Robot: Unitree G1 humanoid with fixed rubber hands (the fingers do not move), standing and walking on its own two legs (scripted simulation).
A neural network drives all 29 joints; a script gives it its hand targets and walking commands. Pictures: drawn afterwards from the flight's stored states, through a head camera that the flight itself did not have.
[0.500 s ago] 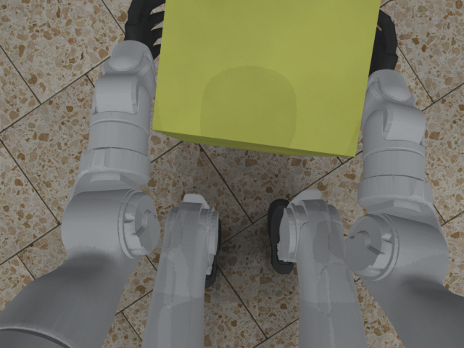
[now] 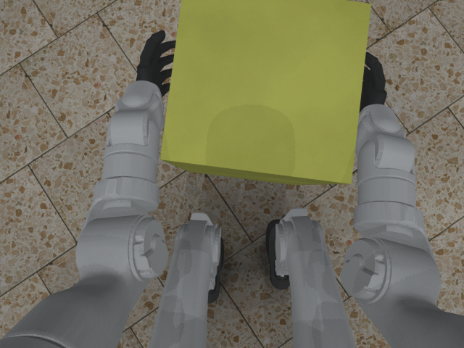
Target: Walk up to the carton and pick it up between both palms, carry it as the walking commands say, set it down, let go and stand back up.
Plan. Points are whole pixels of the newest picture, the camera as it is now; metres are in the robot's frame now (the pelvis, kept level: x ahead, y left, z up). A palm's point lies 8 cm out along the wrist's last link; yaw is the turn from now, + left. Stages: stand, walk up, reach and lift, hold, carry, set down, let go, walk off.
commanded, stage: reach and lift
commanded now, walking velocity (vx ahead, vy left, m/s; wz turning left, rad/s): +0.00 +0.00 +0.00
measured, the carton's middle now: (254, 111) +0.49 -0.02 -0.15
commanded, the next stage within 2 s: none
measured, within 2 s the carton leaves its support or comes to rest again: neither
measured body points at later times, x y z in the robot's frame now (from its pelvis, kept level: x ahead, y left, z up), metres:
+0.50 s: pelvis +0.01 +0.00 +0.06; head +0.25 +0.00 +0.44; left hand +0.50 +0.15 -0.01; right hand +0.46 -0.19 -0.02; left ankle +0.08 +0.10 -0.49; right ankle +0.12 -0.12 -0.49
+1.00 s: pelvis +0.04 +0.00 +0.13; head +0.23 +0.00 +0.53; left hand +0.48 +0.15 +0.07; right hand +0.44 -0.19 +0.06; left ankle +0.08 +0.10 -0.49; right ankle +0.12 -0.12 -0.49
